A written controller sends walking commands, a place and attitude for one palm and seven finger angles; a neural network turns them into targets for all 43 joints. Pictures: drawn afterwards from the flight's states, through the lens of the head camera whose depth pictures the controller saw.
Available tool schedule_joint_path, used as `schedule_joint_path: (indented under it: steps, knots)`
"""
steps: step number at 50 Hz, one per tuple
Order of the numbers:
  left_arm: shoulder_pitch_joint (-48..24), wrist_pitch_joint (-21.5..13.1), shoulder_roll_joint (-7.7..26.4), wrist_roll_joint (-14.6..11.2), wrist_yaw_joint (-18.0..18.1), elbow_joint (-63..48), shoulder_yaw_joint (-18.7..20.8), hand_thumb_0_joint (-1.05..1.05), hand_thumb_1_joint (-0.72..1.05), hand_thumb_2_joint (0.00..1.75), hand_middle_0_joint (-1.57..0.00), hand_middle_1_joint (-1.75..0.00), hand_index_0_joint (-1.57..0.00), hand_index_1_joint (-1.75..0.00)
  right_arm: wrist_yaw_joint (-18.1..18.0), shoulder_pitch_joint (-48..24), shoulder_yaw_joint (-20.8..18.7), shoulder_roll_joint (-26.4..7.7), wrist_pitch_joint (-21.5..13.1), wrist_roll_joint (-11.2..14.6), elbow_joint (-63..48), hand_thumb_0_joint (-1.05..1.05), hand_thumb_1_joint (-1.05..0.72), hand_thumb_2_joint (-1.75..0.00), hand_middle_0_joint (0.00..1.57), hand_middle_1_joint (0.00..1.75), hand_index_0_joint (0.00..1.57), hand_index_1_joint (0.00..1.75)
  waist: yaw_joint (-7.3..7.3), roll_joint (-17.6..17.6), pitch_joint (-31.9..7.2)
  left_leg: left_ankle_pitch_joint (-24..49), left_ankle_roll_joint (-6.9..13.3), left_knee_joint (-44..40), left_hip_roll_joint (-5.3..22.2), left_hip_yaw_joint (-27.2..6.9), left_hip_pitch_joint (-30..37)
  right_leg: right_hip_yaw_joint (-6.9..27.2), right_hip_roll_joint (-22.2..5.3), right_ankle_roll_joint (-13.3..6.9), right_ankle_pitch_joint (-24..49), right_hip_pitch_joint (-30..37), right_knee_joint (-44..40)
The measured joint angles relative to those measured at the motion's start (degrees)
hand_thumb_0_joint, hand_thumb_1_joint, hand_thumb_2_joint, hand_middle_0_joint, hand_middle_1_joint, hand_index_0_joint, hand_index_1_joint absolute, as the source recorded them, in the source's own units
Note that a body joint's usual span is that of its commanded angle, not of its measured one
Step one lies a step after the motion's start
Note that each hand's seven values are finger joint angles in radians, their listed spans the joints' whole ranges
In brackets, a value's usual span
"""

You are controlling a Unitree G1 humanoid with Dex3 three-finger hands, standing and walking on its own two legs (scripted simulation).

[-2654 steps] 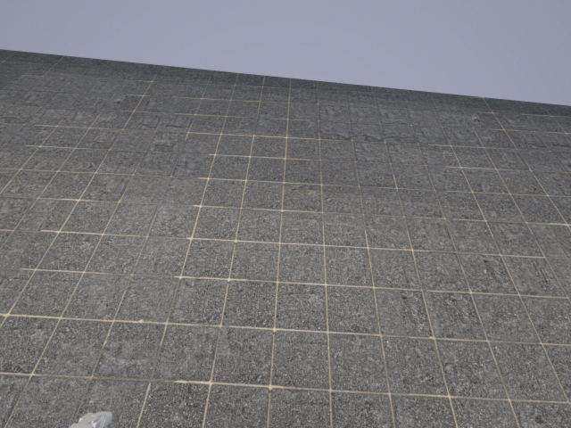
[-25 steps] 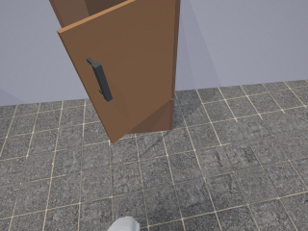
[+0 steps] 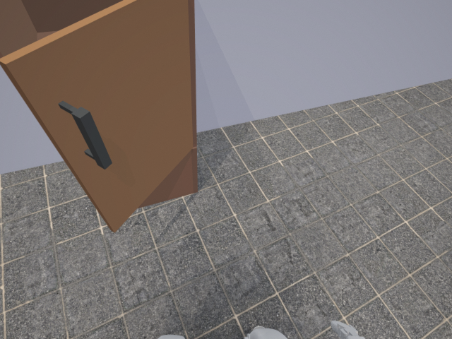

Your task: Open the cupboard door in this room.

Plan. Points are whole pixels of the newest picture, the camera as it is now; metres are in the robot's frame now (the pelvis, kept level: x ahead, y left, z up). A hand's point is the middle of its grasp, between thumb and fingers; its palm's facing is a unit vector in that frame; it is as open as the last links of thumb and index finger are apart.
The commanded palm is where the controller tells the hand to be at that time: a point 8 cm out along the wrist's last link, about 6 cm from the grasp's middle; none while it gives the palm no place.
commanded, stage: walk to a spot facing it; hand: left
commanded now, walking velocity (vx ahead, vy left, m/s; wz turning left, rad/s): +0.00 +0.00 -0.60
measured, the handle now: (86, 136) +0.43 +0.32 +0.05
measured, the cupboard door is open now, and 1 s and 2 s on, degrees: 39 39 39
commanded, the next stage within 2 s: none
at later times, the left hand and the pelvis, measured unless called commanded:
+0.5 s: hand (162, 325) +0.15 +0.13 -0.16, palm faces -0.31 -0.92 -0.22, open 7.4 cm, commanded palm none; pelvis +0.00 -0.02 +0.00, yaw -19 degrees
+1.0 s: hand (198, 297) +0.21 +0.07 -0.16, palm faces -0.57 -0.78 -0.25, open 7.4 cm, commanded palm none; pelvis +0.01 -0.03 -0.01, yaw -36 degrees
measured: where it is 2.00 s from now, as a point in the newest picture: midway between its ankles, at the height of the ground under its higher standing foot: (297, 336)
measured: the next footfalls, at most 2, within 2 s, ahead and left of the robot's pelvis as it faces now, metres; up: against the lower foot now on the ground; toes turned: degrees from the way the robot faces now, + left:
right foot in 0.24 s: +0.03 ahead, -0.15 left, +0.00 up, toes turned -14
left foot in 0.60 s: +0.10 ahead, +0.09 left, +0.00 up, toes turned -20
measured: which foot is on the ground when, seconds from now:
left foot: down 0.00-0.24, up 0.26-0.58, down 0.60-0.96, up 0.98-1.00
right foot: up 0.00-0.22, down 0.24-0.60, up 0.62-0.94, down 0.96-1.00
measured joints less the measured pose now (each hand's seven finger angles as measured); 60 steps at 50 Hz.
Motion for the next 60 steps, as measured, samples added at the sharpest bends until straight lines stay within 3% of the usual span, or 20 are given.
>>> schedule_joint_path:
  steps: [2,4,9,12,15,17,19,24,29,30,32,35,37,41,45,48,50,53,56,60]
  knots:
    - [-1.0,0.1,0.8,0.0,-0.6,-0.4,0.3,0.01,0.9,0.9,-0.2,-0.3,-0.2,-0.3,0.0,1.5,0.4,0.3,0.3,-0.2,0.3,0.0,-0.9,-0.9,0.2,0.3,0.2,0.3,-0.04,0.2,0.4,0.3,-0.4,-1.9,1.0,1.2,1.3,-2.6,-2.0,0.9,1.7,-2.3,5.1]
    - [-1.8,0.2,1.1,-0.1,-0.9,-0.9,0.3,0.01,0.91,0.9,-0.2,-0.3,-0.19,-0.3,0.0,2.8,0.4,0.2,0.3,-0.3,0.8,0.0,-0.9,-0.9,0.2,0.3,0.2,0.3,-0.36,0.9,0.9,1.0,-0.6,-3.5,2.1,2.4,2.4,-4.5,-3.7,1.4,2.5,-2.6,4.2]
    - [-3.6,0.0,1.0,-0.3,-1.3,-1.5,-0.5,0.01,0.91,0.9,-0.2,-0.3,-0.19,-0.3,0.4,5.6,-0.5,-1.3,0.5,-0.3,1.9,0.0,-0.9,-0.9,0.2,0.3,0.2,0.3,-2.14,3.2,1.5,-0.1,-1.6,-2.9,4.8,6.1,3.4,-7.5,-5.1,0.6,3.8,1.8,-9.4]
    - [-4.3,-0.9,1.0,-0.3,-1.4,-2.1,-1.0,0.01,0.91,0.9,-0.2,-0.3,-0.19,-0.3,0.7,7.6,-1.3,-2.7,1.0,0.0,2.3,0.0,-0.9,-0.9,0.2,0.3,0.2,0.3,-3.09,3.8,1.1,-3.0,-2.9,2.0,6.1,8.0,2.1,-8.5,-5.0,-1.1,12.1,7.3,-20.9]
    - [-5.4,-2.2,-0.1,-0.3,-0.4,-2.1,-1.7,0.01,0.91,0.9,-0.2,-0.3,-0.19,-0.3,0.8,6.6,-2.2,-4.6,2.7,0.6,3.7,0.01,-0.9,-0.9,0.2,0.3,0.2,0.3,-3.61,5.2,2.4,-12.7,-2.9,17.8,4.9,4.3,-3.7,-7.2,-3.8,-3.3,12.2,6.3,-19.2]
    - [-5.6,-2.0,-0.9,-0.3,0.4,-2.2,-2.0,0.01,0.9,0.9,-0.2,-0.3,-0.19,-0.3,0.6,5.6,-2.6,-5.2,3.4,0.8,4.4,0.01,-0.9,-0.9,0.2,0.3,0.2,0.3,-3.76,5.0,2.9,-12.5,-3.0,26.1,3.3,2.3,-7.2,-6.0,-3.2,-3.5,12.0,6.8,-20.1]
    - [-5.4,-1.6,-1.4,-0.3,0.9,-2.1,-2.2,0.01,0.9,0.9,-0.2,-0.3,-0.2,-0.3,0.7,4.9,-2.8,-5.2,3.5,0.8,4.4,0.01,-0.9,-0.9,0.2,0.3,0.2,0.3,-3.84,4.3,2.8,-10.3,-3.2,29.0,2.4,1.6,-9.1,-4.6,-2.8,-3.5,13.2,7.6,-22.0]
    - [-4.4,-1.0,-2.3,0.0,0.8,-1.4,-2.5,0.01,0.9,0.9,-0.2,-0.3,-0.2,-0.3,0.9,3.7,-2.7,-3.9,2.9,0.9,3.1,0.01,-0.9,-0.9,0.19,0.3,0.19,0.3,-3.71,2.5,1.6,-8.2,-3.3,22.8,0.6,0.8,-8.8,-1.4,-1.6,-3.3,15.4,8.4,-25.0]
    - [-3.3,-0.1,-2.6,-0.2,0.4,-1.2,-2.2,0.01,0.9,0.9,-0.2,-0.3,-0.2,-0.3,0.8,3.6,-1.8,-2.3,1.2,1.1,1.4,0.01,-0.9,-0.9,0.19,0.3,0.2,0.3,-3.31,1.2,-0.2,-4.8,-2.1,5.0,-0.9,0.6,-2.3,1.6,-0.2,-2.0,15.2,6.6,-23.6]
    - [-3.1,0.2,-2.7,-0.5,0.2,-1.3,-2.2,0.01,0.9,0.9,-0.2,-0.3,-0.2,-0.3,0.7,4.2,-1.6,-2.4,0.5,0.9,0.9,0.01,-0.9,-0.9,0.19,0.3,0.2,0.3,-3.47,1.9,-0.8,-0.9,-0.4,1.1,-0.2,0.2,-1.5,1.4,0.7,-2.0,13.0,5.2,-21.7]
    - [-3.4,0.6,-2.1,-0.5,-0.2,-1.1,-1.8,0.01,0.9,0.9,-0.2,-0.3,-0.2,-0.3,0.4,4.5,-0.9,-1.3,-0.1,0.3,1.0,0.0,-0.9,-0.9,0.2,0.3,0.2,0.3,-3.15,1.1,-0.6,0.3,1.0,2.5,0.3,1.6,-2.0,0.0,0.3,-1.5,4.4,1.8,-12.7]
    - [-3.5,0.6,-1.0,0.0,-1.1,-0.6,-0.8,0.01,0.9,0.9,-0.2,-0.3,-0.2,-0.3,0.3,5.8,0.1,0.2,-0.2,-0.2,1.3,0.0,-0.9,-0.9,0.2,0.3,0.2,0.3,-2.55,0.2,-0.6,-0.3,0.9,-0.2,1.5,3.7,0.2,-3.0,-1.4,-0.1,3.1,-2.4,1.1]
    - [-3.4,0.5,-0.7,0.0,-1.4,-0.6,-0.5,0.01,0.9,0.9,-0.2,-0.3,-0.2,-0.3,0.1,6.5,0.3,0.7,-0.2,-0.2,1.7,0.0,-0.9,-0.9,0.2,0.3,0.2,0.3,-2.17,0.4,-0.5,0.6,0.6,-3.0,2.2,5.1,1.9,-4.7,-3.0,0.8,4.6,-3.1,4.4]
    - [-3.4,0.4,-0.9,-0.3,-1.5,-0.6,-0.5,0.01,0.9,0.9,-0.2,-0.3,-0.19,-0.3,0.2,7.3,0.0,0.8,-0.3,-0.2,2.3,0.0,-0.9,-0.9,0.2,0.3,0.2,0.3,-2.43,2.0,-0.1,1.2,0.0,-5.0,4.1,7.6,3.7,-7.1,-5.1,1.1,4.3,-0.4,-2.0]
    - [-3.8,0.1,-1.2,-0.3,-1.4,-0.4,-0.9,0.01,0.91,0.9,-0.2,-0.3,-0.19,-0.3,0.6,7.7,-0.8,0.0,-0.1,-0.2,2.8,0.0,-0.9,-0.9,0.2,0.3,0.2,0.3,-3.39,3.4,0.3,-0.9,-1.1,-2.6,5.9,10.5,3.8,-8.7,-5.2,0.0,4.6,4.3,-12.7]
    - [-4.1,-1.2,-1.2,-0.1,-1.1,-0.8,-1.3,0.01,0.9,0.9,-0.2,-0.3,-0.19,-0.3,1.0,8.7,-1.5,-1.1,0.5,0.3,3.1,0.0,-0.9,-0.9,0.2,0.3,0.2,0.3,-3.67,4.1,0.1,-4.3,-2.3,4.2,7.3,11.8,1.6,-9.1,-4.8,-2.5,13.8,9.0,-22.9]
    - [-4.6,-2.1,-2.1,-0.3,-0.4,-0.6,-1.7,0.01,0.9,0.9,-0.2,-0.3,-0.19,-0.3,1.0,7.9,-2.1,-2.5,2.0,0.6,4.2,0.0,-0.9,-0.9,0.2,0.3,0.2,0.3,-3.79,5.5,0.9,-12.0,-2.6,14.8,6.5,7.1,-2.4,-8.8,-3.9,-3.6,11.4,8.6,-20.7]
    - [-3.7,-2.4,-3.1,-0.4,0.5,-0.5,-1.8,0.01,0.9,0.9,-0.2,-0.3,-0.2,-0.3,1.3,6.4,-2.7,-3.5,3.3,0.5,5.3,0.01,-0.9,-0.9,0.2,0.3,0.2,0.3,-3.09,5.1,0.9,-11.5,-3.0,26.0,4.0,3.0,-7.6,-7.0,-3.4,-3.8,10.5,10.3,-22.7]
    - [-1.7,-2.6,-3.4,-0.2,0.5,0.2,-1.9,0.01,0.9,0.9,-0.2,-0.3,-0.2,-0.3,2.0,5.1,-3.0,-3.7,2.8,0.2,4.6,0.01,-0.9,-0.9,0.2,0.3,0.2,0.3,-2.8,3.9,0.3,-7.7,-3.4,25.8,2.9,2.4,-9.9,-4.9,-3.1,-3.9,12.2,12.4,-26.5]
    - [1.1,-3.1,-3.5,0.0,-0.2,1.6,-1.9,0.01,0.9,0.9,-0.2,-0.3,-0.2,-0.3,2.5,3.5,-3.2,-3.4,1.4,0.3,3.1,0.01,-0.9,-0.9,0.19,0.3,0.2,0.3,-2.07,2.5,-0.7,-5.5,-3.4,18.6,1.6,1.9,-9.8,-2.2,-2.6,-4.0,12.7,14.6,-29.5]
